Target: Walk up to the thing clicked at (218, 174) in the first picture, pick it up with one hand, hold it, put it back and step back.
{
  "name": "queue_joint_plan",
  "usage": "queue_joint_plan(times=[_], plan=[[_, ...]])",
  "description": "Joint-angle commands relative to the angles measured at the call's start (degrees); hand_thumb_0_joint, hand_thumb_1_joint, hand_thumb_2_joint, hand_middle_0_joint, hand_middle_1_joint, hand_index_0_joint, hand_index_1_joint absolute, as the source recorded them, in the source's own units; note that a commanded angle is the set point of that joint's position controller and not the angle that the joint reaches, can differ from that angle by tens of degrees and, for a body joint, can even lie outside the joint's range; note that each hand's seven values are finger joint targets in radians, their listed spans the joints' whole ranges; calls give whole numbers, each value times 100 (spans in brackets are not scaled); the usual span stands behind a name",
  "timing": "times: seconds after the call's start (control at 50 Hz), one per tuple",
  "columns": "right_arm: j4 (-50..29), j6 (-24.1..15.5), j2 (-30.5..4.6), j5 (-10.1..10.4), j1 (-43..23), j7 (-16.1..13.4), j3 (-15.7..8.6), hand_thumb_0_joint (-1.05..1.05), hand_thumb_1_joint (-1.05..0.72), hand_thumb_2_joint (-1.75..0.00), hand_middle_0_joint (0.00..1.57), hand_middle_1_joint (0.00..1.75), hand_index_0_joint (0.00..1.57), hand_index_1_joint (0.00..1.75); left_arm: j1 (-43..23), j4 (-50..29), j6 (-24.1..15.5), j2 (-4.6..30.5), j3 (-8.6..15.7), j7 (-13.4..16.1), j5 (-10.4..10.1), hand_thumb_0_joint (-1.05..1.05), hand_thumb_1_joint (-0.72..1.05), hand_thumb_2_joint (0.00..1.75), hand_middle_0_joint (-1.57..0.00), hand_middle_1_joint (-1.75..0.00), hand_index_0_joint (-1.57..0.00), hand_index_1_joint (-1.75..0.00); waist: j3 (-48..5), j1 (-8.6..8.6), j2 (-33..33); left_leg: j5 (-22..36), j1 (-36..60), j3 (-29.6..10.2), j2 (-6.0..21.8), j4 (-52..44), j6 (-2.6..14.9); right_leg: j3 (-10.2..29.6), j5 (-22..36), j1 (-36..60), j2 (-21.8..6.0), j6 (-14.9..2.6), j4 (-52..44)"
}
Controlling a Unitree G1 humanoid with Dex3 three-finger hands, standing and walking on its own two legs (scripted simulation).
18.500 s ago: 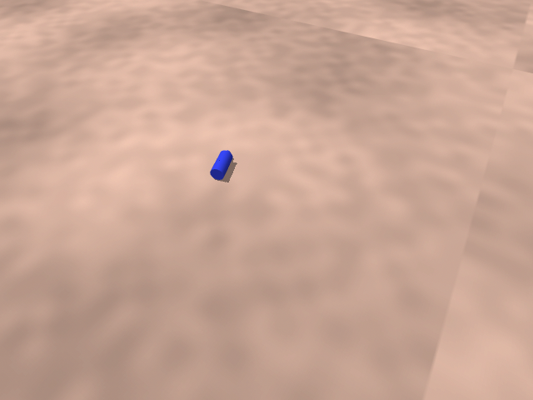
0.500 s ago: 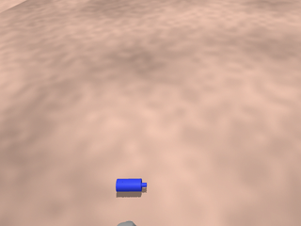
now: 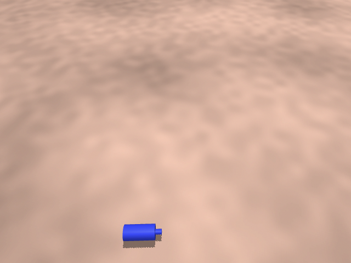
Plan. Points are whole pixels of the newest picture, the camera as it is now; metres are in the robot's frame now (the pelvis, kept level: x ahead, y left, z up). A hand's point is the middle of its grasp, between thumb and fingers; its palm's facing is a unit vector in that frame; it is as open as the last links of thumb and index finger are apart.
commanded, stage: walk up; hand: left
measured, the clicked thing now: (143, 232) +0.39 +0.19 -0.71
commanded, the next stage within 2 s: stand in 1.24 s
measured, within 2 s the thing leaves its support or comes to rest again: neither
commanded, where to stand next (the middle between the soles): +0.06 -0.01 m, yaw +2 degrees
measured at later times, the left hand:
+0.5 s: hand out of the picture +0.14 +0.24 -0.12, palm faces -0.02 -0.94 -0.33, open 7.3 cm
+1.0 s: hand out of the picture +0.09 +0.24 -0.12, palm faces +0.00 -0.94 -0.33, open 7.3 cm
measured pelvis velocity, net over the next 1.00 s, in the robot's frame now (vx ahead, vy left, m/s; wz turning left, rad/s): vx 0.03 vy -0.01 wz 0.01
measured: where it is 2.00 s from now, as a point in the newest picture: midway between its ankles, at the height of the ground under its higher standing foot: outside the picture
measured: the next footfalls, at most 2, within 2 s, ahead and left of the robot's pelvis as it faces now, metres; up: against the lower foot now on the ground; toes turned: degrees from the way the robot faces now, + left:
none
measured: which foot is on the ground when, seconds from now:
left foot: down 0.00-1.00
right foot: down 0.00-1.00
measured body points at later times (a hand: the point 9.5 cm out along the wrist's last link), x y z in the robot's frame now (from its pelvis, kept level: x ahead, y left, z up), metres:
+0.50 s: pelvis +0.03 -0.01 +0.03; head +0.04 +0.00 +0.48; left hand +0.14 +0.29 -0.10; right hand +0.10 -0.31 -0.10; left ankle +0.03 +0.12 -0.72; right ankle +0.04 -0.14 -0.72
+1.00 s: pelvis +0.03 -0.01 +0.03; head +0.04 -0.01 +0.48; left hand +0.10 +0.29 -0.10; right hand +0.11 -0.31 -0.10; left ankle +0.03 +0.12 -0.72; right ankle +0.04 -0.14 -0.72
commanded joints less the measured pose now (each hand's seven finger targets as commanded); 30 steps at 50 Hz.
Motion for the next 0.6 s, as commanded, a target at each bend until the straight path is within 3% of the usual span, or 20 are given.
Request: queue_joint_plan(times=[0.0,0.02,0.04,0.06,0.08,0.16,0.28,0.58], plan=[[-39,-25,-1022,46,133,-119,-303,0,-90,-90,20,30,20,30,-668,-385,-159,1484,223,74,-26,0,90,90,-20,-30,-20,-30,-386,-237,-643,-647,688,-333,-217,-258,208,1867,227,-771,-1481,-1171,-1589],[81,-56,-1049,59,178,-104,-294,0,-90,-90,20,30,20,30,-735,-325,-140,1369,169,76,-44,0,90,90,-20,-30,-20,-30,-427,-271,-590,-13,805,-402,-77,-892,228,1349,374,-616,-1152,-839,-1375],[170,-88,-1134,51,35,-87,-307,0,-90,-90,20,30,20,30,-751,-246,-127,1237,127,79,-52,0,90,90,-20,-30,-20,-30,-489,-199,-544,497,805,-565,105,-1136,275,960,459,-453,-857,-554,-1196],[197,-115,-1210,20,-147,-76,-302,0,-90,-90,20,30,20,30,-678,-167,-110,1123,84,64,-66,0,90,90,-20,-30,-20,-30,-527,-96,-502,534,660,-913,320,-1440,373,759,437,-291,-612,-370,-1056],[246,-130,-1234,38,-311,-58,-275,0,-90,-90,20,30,20,30,-625,-58,-97,1124,92,56,-66,0,90,90,-20,-30,-20,-30,-567,8,-545,497,480,-949,382,-1455,423,652,191,39,-494,-338,-1116],[621,-145,-1112,21,-408,-61,-171,0,-90,-90,20,30,20,30,-858,142,-128,1084,58,71,-120,0,90,90,-20,-30,-20,-30,-844,-22,-296,1307,786,-628,192,-1601,244,751,1191,600,-704,-393,-1220],[990,-146,-1078,8,-667,-81,-129,0,-90,-90,20,30,20,30,-1146,455,-67,982,17,84,-155,0,90,90,-20,-30,-20,-30,-968,35,-119,1879,988,-649,321,-2067,225,519,1555,1083,-627,-244,-1427],[1404,-87,-992,-30,-1020,-77,-113,0,-90,-90,20,30,20,30,-1533,991,-32,900,-10,56,-93,0,90,90,-20,-30,-20,-30,-824,-22,3,1639,1364,-549,365,-2663,117,477,1376,1218,-632,-105,-2208]])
